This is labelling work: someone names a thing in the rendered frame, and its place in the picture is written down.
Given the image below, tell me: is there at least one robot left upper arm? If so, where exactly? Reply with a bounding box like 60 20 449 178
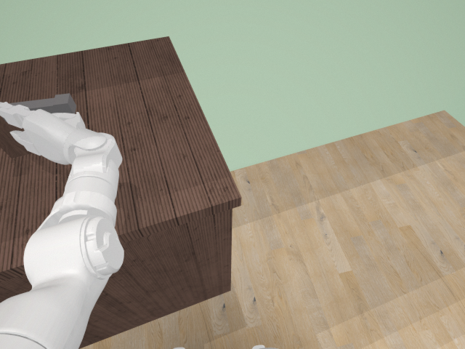
0 215 124 349

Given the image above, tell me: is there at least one left robot forearm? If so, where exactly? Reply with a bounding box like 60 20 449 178
23 128 122 283

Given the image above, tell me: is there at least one robot left hand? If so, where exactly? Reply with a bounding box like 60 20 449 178
0 102 86 165

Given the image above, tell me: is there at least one tap lever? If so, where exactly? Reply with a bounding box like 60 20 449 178
2 93 76 122

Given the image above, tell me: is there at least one counter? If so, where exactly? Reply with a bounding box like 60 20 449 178
0 36 241 349

